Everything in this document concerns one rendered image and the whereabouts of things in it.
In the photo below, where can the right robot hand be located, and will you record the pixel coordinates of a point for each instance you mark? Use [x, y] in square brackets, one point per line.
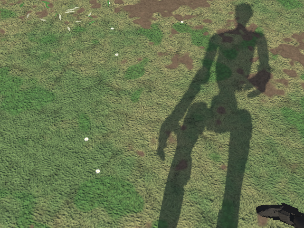
[283, 212]

